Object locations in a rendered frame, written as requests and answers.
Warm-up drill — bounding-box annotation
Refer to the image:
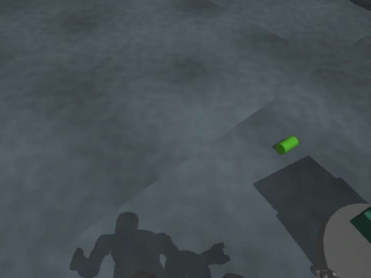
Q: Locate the office chair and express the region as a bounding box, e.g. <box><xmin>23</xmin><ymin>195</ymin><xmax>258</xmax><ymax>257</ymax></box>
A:
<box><xmin>316</xmin><ymin>203</ymin><xmax>371</xmax><ymax>278</ymax></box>

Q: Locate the right robot hand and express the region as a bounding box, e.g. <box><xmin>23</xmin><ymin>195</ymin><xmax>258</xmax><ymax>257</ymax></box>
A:
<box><xmin>310</xmin><ymin>265</ymin><xmax>340</xmax><ymax>278</ymax></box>

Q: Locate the can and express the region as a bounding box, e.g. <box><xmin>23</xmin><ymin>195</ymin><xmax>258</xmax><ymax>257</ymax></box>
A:
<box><xmin>275</xmin><ymin>136</ymin><xmax>299</xmax><ymax>155</ymax></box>

